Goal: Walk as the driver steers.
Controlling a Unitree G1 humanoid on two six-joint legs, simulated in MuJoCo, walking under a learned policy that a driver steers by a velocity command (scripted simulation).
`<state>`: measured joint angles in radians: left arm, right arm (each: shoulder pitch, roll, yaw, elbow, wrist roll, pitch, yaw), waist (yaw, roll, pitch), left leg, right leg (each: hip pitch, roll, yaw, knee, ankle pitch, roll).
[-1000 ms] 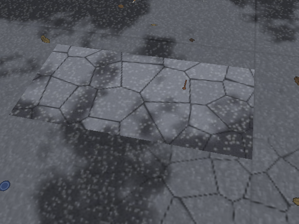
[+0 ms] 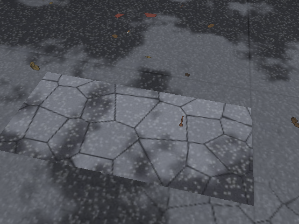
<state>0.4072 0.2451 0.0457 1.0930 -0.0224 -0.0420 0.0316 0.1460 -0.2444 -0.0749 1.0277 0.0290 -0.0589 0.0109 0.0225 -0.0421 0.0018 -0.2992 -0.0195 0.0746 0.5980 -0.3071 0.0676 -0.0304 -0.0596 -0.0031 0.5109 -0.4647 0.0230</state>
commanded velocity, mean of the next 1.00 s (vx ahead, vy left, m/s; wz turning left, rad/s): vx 0.20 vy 0.00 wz -0.42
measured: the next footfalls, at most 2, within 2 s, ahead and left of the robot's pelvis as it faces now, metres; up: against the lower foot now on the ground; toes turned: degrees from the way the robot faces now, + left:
right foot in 0.48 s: +0.31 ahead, -0.14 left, +0.00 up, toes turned -14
left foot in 1.00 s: +0.38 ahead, +0.05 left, +0.00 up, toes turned -30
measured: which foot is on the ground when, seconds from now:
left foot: down 0.00-0.46, up 0.48-0.98, down 1.00-1.00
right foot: down 0.00-0.02, up 0.04-0.46, down 0.48-1.00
